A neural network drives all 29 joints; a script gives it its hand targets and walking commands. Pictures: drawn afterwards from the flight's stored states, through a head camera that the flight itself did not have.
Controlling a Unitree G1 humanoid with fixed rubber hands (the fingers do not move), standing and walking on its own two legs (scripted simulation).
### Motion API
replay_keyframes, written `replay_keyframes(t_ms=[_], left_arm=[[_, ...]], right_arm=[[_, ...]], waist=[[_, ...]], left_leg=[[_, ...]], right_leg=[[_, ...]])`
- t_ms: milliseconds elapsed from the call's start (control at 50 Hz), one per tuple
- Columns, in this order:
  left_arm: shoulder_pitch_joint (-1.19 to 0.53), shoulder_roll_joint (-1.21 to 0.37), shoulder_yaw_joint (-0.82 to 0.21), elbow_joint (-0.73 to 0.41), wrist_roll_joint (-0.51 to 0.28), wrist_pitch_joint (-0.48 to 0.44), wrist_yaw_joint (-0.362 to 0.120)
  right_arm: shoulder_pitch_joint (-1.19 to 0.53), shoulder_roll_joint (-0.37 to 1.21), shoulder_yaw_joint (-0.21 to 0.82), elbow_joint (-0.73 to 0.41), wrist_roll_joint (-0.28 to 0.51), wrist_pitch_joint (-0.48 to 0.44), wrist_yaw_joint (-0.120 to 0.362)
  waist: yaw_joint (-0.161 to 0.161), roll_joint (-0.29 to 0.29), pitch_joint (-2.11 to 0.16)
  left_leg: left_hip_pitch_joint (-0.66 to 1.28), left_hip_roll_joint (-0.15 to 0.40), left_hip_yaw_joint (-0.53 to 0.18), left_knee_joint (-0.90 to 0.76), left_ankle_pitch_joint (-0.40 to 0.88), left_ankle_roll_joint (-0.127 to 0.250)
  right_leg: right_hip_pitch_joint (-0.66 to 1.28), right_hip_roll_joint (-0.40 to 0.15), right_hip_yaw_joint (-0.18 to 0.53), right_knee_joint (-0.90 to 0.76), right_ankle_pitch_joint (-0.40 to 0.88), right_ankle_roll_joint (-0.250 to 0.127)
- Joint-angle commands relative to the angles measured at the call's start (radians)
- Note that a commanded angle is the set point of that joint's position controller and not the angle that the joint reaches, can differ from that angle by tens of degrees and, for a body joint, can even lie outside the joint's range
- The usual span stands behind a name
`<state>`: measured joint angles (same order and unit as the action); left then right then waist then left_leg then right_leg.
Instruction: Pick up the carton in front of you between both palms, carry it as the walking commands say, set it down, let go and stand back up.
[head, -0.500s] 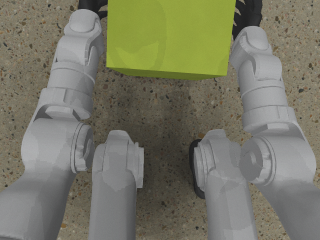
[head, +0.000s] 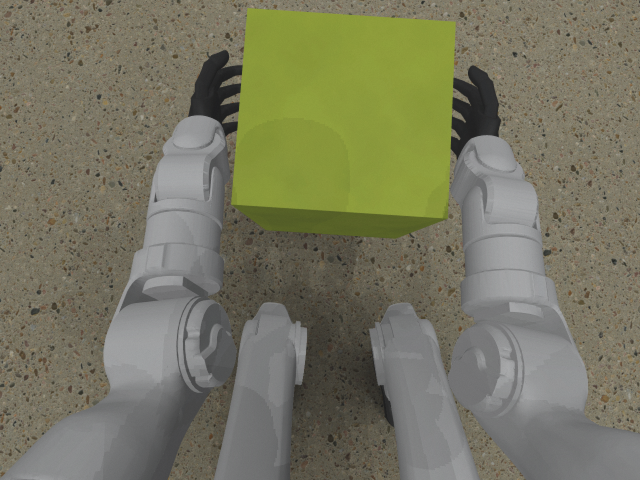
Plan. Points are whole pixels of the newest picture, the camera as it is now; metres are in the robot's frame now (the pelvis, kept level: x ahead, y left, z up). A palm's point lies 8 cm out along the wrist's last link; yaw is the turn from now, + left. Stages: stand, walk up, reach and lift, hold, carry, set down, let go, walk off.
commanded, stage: reach and lift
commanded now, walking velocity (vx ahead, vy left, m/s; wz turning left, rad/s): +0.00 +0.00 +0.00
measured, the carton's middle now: (338, 150) +0.51 +0.01 -0.13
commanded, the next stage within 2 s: none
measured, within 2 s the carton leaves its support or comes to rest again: neither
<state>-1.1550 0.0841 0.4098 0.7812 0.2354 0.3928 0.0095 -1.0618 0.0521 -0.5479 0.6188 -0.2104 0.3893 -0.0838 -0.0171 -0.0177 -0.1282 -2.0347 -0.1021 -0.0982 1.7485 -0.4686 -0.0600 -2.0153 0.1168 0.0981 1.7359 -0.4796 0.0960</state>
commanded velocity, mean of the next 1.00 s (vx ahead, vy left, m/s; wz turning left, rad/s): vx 0.00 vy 0.00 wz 0.00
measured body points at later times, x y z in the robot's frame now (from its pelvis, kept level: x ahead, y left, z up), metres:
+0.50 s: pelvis +0.05 +0.00 +0.13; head +0.21 +0.01 +0.55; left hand +0.47 +0.16 +0.09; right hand +0.47 -0.15 +0.09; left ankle +0.12 +0.13 -0.46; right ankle +0.12 -0.14 -0.46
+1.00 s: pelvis +0.10 -0.01 +0.26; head +0.13 +0.00 +0.71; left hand +0.42 +0.15 +0.24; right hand +0.43 -0.15 +0.24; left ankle +0.12 +0.13 -0.46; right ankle +0.12 -0.14 -0.46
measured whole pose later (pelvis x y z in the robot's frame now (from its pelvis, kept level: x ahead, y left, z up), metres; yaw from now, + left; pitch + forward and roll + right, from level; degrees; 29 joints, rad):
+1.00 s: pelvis +0.10 -0.01 +0.26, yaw +2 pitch +11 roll +0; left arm -0.32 -0.12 0.29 0.51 0.21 0.42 0.03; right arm -0.31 0.16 -0.30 0.48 -0.20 0.41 -0.05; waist 0.00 -0.01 -0.15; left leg -0.58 -0.06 -0.14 0.69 -0.31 -0.03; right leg -0.57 0.06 0.14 0.70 -0.32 0.02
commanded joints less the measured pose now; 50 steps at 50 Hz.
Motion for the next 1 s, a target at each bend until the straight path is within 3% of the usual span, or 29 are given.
replay_keyframes(t_ms=[0,160,440,660,840,980], left_arm=[[-0.597,-1.133,-0.483,-0.049,-0.195,-0.015,-0.244],[-0.441,-1.203,-0.577,-0.112,-0.227,-0.016,-0.232],[-0.173,-1.234,-0.567,-0.095,-0.184,-0.061,-0.220],[0.038,-1.250,-0.633,-0.152,-0.178,-0.079,-0.219],[0.220,-1.245,-0.683,-0.221,-0.180,-0.050,-0.223],[0.336,-1.237,-0.736,-0.308,-0.206,0.022,-0.231]], right_arm=[[-0.725,1.051,0.612,0.017,0.189,0.000,0.275],[-0.541,1.088,0.685,-0.003,0.215,-0.006,0.278],[-0.260,1.125,0.704,0.037,0.171,-0.046,0.275],[-0.032,1.144,0.769,0.002,0.158,-0.062,0.275],[0.158,1.139,0.823,-0.044,0.156,-0.030,0.284],[0.282,1.127,0.874,-0.127,0.170,0.041,0.293]], waist=[[0.012,0.051,-1.181],[-0.002,0.084,-1.091],[0.008,0.034,-0.842],[0.011,0.028,-0.702],[0.013,0.029,-0.533],[0.016,0.019,-0.406]], left_leg=[[0.748,-0.064,0.184,-0.223,0.179,0.034],[0.878,-0.070,0.161,-0.333,0.237,0.021],[1.098,-0.060,0.105,-0.591,0.232,0.037],[1.353,-0.041,0.062,-0.814,0.312,0.045],[1.587,-0.021,0.030,-1.020,0.431,0.050],[1.763,-0.007,0.024,-1.174,0.516,0.049]], right_leg=[[0.608,0.068,-0.215,-0.192,0.165,-0.044],[0.722,0.069,-0.187,-0.304,0.215,-0.050],[0.987,0.059,-0.119,-0.573,0.215,-0.055],[1.266,0.035,-0.066,-0.801,0.305,-0.069],[1.525,0.009,-0.034,-1.005,0.435,-0.076],[1.721,-0.009,-0.021,-1.162,0.528,-0.071]])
